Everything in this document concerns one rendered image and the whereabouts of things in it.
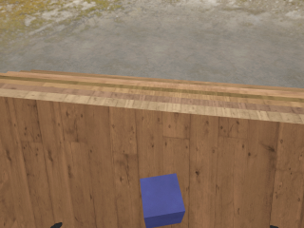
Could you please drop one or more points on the carton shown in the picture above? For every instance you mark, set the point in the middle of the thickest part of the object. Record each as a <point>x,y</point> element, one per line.
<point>162,202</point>

